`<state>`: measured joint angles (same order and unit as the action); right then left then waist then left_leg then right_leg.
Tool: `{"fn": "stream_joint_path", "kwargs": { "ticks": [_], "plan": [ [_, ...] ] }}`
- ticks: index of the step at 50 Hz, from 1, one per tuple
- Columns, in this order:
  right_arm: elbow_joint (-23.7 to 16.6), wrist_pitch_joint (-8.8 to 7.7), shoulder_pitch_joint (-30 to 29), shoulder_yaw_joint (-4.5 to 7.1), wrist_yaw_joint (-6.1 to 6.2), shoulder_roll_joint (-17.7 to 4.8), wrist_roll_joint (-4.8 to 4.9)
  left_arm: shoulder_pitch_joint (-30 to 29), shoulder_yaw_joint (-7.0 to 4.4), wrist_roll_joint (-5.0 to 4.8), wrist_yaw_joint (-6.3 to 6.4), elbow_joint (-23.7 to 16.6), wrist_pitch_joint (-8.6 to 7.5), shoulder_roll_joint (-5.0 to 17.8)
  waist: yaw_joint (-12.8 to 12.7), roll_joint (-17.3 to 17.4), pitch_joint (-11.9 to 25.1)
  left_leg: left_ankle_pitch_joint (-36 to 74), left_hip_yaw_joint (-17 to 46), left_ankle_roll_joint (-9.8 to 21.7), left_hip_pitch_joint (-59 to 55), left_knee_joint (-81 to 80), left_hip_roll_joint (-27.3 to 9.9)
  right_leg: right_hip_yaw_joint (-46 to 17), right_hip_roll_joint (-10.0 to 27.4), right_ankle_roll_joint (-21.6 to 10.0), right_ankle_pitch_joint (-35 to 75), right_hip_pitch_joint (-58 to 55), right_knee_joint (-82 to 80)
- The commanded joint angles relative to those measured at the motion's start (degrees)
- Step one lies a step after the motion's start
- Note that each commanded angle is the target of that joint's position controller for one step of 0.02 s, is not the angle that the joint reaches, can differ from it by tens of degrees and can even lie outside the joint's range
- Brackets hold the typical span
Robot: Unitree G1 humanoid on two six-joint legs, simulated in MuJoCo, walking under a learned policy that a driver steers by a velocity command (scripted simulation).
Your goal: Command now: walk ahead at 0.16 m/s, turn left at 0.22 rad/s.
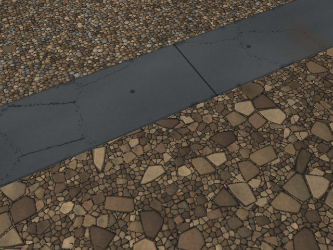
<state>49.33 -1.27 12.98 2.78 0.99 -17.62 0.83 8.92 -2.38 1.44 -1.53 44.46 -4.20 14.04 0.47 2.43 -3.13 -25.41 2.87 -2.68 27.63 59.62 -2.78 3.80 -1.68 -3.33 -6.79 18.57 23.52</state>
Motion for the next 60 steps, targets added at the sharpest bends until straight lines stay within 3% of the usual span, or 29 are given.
{"fn": "stream_joint_path", "kwargs": {
  "ticks": [1, 8, 12, 15, 16, 17, 18, 19, 20, 21, 22, 31, 36, 38, 39, 40, 41, 42, 43, 46, 48, 51, 53, 54, 55, 56, 57, 58, 60],
  "plan": [
    [-1.65, 1.63, 6.78, 1.00, 0.94, -2.92, -0.38, -3.75, -2.17, 0.44, 0.73, -2.33, -1.03, 8.51, 2.85, -9.09, 8.85, 5.73, 0.43, -0.96, -5.07, -5.41, -2.01, -6.79, 16.15, -11.05, 34.64, -3.15, -8.23],
    [-6.57, 3.20, -2.44, 2.10, 0.00, -4.12, -0.20, -2.60, -3.03, -0.65, 3.18, 0.03, 2.22, 10.59, -0.73, -7.32, 5.81, 10.83, -1.51, 0.16, -0.90, -13.03, -3.07, -4.07, 18.45, -10.53, 10.43, -7.89, -11.22],
    [-8.97, 3.47, -4.72, 2.58, -1.19, -4.00, -0.09, -2.06, -3.68, -1.56, 3.36, 0.68, 3.95, 11.98, -1.37, -7.89, 5.68, 6.36, -4.12, 1.29, -1.22, -18.84, -1.58, -3.73, 20.36, -9.25, 13.93, -13.52, -6.48],
    [-8.74, 3.14, -1.55, 3.25, -1.98, -4.44, -0.08, -1.76, -3.93, -2.89, 3.71, 1.39, 4.76, 11.83, 0.93, -7.22, 6.69, 17.39, -6.29, 4.41, -10.09, -33.18, 1.20, -0.17, 17.84, -3.92, 14.65, -13.21, 2.44],
    [-8.60, 3.00, 0.54, 4.58, -1.36, -8.54, -0.26, 0.99, -3.61, -2.13, 3.53, 2.07, 4.60, 10.09, 0.69, -0.84, 8.34, 32.97, -0.06, 7.11, -17.65, -37.30, -1.79, 3.57, 13.55, 0.54, 7.96, -8.57, 11.06],
    [-9.39, 3.11, 2.30, 6.15, -0.13, -15.55, -0.75, -0.96, -2.51, 0.63, 2.99, -0.62, 3.99, 6.71, -0.56, 15.38, 9.62, 58.96, 18.34, 15.74, -28.59, -35.62, -14.79, 7.52, 4.81, 6.18, -18.03, 8.53, 27.36],
    [-9.77, 2.34, 4.54, 5.42, -0.54, -13.82, -2.07, -5.58, -2.51, 0.32, 2.91, -2.08, 3.61, 7.30, 3.29, 13.01, 13.36, 61.48, 25.84, 25.02, -30.87, -36.92, -20.24, -1.46, -0.20, 7.50, -33.99, 16.89, 39.62],
    [-10.01, 1.35, 3.63, 5.04, -0.85, -12.30, -2.04, -6.51, -3.06, -1.03, 2.69, -1.99, 3.55, 9.16, 3.23, 6.57, 13.21, 58.56, 21.74, 23.81, -30.57, -37.27, -17.58, -5.85, 1.40, 6.90, -31.67, 18.84, 44.61],
    [-10.33, 0.68, 0.68, 4.96, -0.53, -11.16, -1.25, -6.21, -3.22, -1.85, 2.88, -1.46, 3.60, 9.06, 1.70, 4.23, 11.63, 54.00, 17.46, 20.20, -29.78, -36.67, -14.13, -6.96, 2.60, 6.36, -26.91, 20.28, 44.38],
    [-10.81, 0.64, -1.66, 4.63, -0.20, -9.82, -0.25, -5.90, -3.41, -1.62, 3.38, -0.84, 3.77, 9.21, 0.83, 2.27, 10.50, 50.39, 15.57, 17.65, -28.45, -36.82, -12.26, -7.37, 3.32, 6.42, -23.36, 20.86, 42.10],
    [-11.24, 0.95, -3.25, 4.26, 0.25, -8.98, 0.33, -6.03, -3.75, -1.31, 3.78, -0.85, 3.98, 10.04, -0.01, 2.62, 10.04, 48.49, 14.65, 16.59, -26.25, -37.45, -11.28, -7.68, 3.61, 6.69, -20.69, 19.11, 40.27],
    [-12.32, 2.49, -4.39, 4.33, 1.28, -9.83, -0.60, -5.38, -3.11, -1.86, 3.33, -0.35, 4.41, 8.07, 0.31, 5.92, 10.41, 37.27, 15.75, 15.73, -19.53, -38.35, -8.33, -7.41, 1.25, 8.55, -12.55, 7.13, 22.49],
    [-11.46, 2.98, -5.32, 3.20, 0.71, -8.58, -0.83, -4.52, -3.03, -2.06, 2.33, -0.23, 3.76, 8.36, 0.63, 6.85, 8.24, 32.81, 18.71, 14.77, -17.49, -36.40, -7.72, -6.17, 1.37, 6.80, -12.25, 0.69, 12.34],
    [-11.08, 3.16, -6.02, 2.39, 0.84, -7.26, -0.33, -1.69, -2.87, -1.62, 1.74, 0.81, 3.05, 7.76, -1.57, 5.47, 7.43, 28.07, 18.21, 11.76, -15.22, -34.41, -5.06, -5.40, 1.46, 4.80, -0.88, -6.71, -1.54],
    [-10.73, 2.91, -4.17, 1.81, 0.90, -5.73, -0.93, -0.77, -3.18, -0.68, 1.80, 0.79, 2.84, 10.02, -0.88, 1.60, 7.93, 20.75, 16.32, 8.73, -12.09, -31.52, -2.35, -10.06, 6.66, 2.94, 5.49, -11.71, -3.50],
    [-10.57, 2.40, -0.63, 1.22, 0.69, -3.69, -2.11, -1.25, -3.74, 0.07, 2.14, 0.16, 2.97, 14.18, 2.49, -10.37, 8.72, 4.86, 9.21, 5.30, -7.19, -22.97, 5.06, -19.85, 16.40, -1.80, 19.00, -15.25, -3.44],
    [-11.48, 2.11, -2.92, 1.73, 0.84, -5.14, -1.71, -2.65, -2.84, 1.02, 1.96, 0.62, 2.80, 11.87, 1.71, -16.21, 7.04, -6.05, 5.18, 2.66, -5.84, -19.52, 6.52, -26.90, 22.26, -10.41, 17.54, -8.61, -5.66],
    [-10.96, 2.14, -4.50, 2.61, 1.11, -8.37, -1.43, -4.17, -2.22, 0.91, 1.86, -0.09, 2.29, 9.93, 0.31, -13.57, 5.81, -7.83, 5.51, 1.14, -6.39, -13.03, 4.73, -26.82, 21.61, -12.28, 14.82, -7.37, -6.77],
    [-10.64, 2.38, -5.14, 3.21, 1.26, -8.98, -0.89, -4.49, -2.24, 0.39, 2.06, 0.33, 2.05, 10.08, -0.02, -12.66, 5.44, -7.39, 5.17, 0.26, -4.53, -8.75, 4.86, -24.87, 19.92, -11.39, 14.12, -8.58, -6.44],
    [-8.88, 3.41, -3.68, 2.72, 1.40, -5.49, -0.78, -5.64, -1.92, -1.34, 2.42, 1.41, 2.01, 9.97, 0.75, -10.20, 4.79, -4.63, 4.56, -2.14, -4.64, -8.77, 2.59, -18.90, 16.19, -8.40, 16.32, -10.09, -4.45],
    [-7.87, 2.95, -4.09, 1.35, 0.86, -1.91, -0.47, -3.16, -1.95, -1.65, 2.43, 3.08, 2.91, 9.70, -0.89, -11.51, 5.67, -0.60, 0.05, -2.00, -8.85, -19.06, 2.47, -15.71, 12.47, -6.58, 1.09, -10.30, -6.26],
    [-6.94, 1.94, -5.14, 1.78, 0.24, -3.30, 0.32, -1.03, -2.79, -2.36, 2.80, 3.76, 4.21, 12.76, -1.94, -13.04, 2.71, 5.75, -5.08, 0.27, -14.37, -31.55, 4.92, -17.57, 11.79, -6.80, -19.60, -6.94, -8.93],
    [-5.26, 1.17, -2.45, 1.98, 0.18, -3.85, 0.12, -0.38, -2.46, -2.59, 2.66, 3.93, 3.95, 11.41, -0.63, -11.29, 2.61, 8.13, -4.74, 3.32, -21.66, -37.49, 4.57, -17.56, 11.21, -5.26, -22.58, -3.06, -8.09],
    [-4.36, 0.71, 0.74, 2.18, 0.34, -4.78, 0.02, -1.79, -1.80, -2.42, 2.38, 3.49, 3.29, 9.22, 0.97, -9.11, 3.61, 8.01, -0.98, 5.49, -27.39, -37.73, 1.35, -15.90, 10.09, -3.51, -21.21, 1.58, -4.34],
    [-2.73, 0.29, 5.09, 3.22, 0.41, -8.58, -0.48, -4.51, -0.87, -2.04, 2.06, 1.85, 2.25, 5.48, 2.08, -0.35, 4.44, 0.44, 8.03, 9.28, -31.12, -39.13, -4.32, -7.45, 4.08, -0.02, -19.30, 8.73, 5.43],
    [-1.84, -0.23, 8.07, 4.12, -0.19, -11.30, -0.43, -7.84, -0.56, -2.12, 1.96, 0.02, 1.03, 4.96, 4.06, 9.03, 2.56, -7.76, 21.54, 14.58, -30.71, -46.68, -12.18, -0.75, -0.33, 2.55, -18.79, 14.63, 15.76],
    [-1.84, -1.14, 8.75, 3.82, -0.39, -10.40, -0.85, -11.27, -1.41, -2.95, 1.90, -1.35, 0.22, 8.34, 5.81, 9.87, -2.64, -7.97, 29.21, 18.25, -29.81, -51.20, -17.12, -3.65, 1.86, 2.38, -23.74, 21.66, 23.40],
    [-1.65, -2.13, 8.43, 3.28, -0.20, -8.78, -1.19, -10.23, -2.13, -3.79, 1.63, -1.19, -0.31, 9.72, 4.54, 8.34, -4.45, -5.53, 29.25, 18.69, -31.12, -51.41, -17.75, -5.78, 4.00, 1.60, -24.54, 26.09, 30.16],
    [-1.76, -3.15, 7.65, 2.78, -0.07, -6.98, -0.13, -7.66, -2.20, -3.71, 0.74, -0.13, -1.07, 9.10, 3.13, 5.81, -4.11, 0.94, 23.41, 16.50, -35.98, -51.28, -15.71, -6.74, 6.97, 0.33, -18.06, 31.34, 32.35]
  ]
}}
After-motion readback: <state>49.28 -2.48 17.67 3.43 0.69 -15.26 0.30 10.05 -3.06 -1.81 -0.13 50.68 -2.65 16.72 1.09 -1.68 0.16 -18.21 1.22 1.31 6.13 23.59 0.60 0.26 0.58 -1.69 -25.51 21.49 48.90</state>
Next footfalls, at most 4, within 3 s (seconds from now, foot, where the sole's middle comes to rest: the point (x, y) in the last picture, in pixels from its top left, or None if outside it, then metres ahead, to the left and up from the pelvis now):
0.32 left None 0.10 0.15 -0.78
0.78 right None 0.18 -0.07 -0.78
1.08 left None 0.05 0.15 -0.78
1.48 right None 0.41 0.00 -0.78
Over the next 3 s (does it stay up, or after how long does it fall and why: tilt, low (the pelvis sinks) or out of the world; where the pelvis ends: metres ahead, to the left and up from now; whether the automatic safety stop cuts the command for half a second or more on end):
stays up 0.78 0.31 -0.01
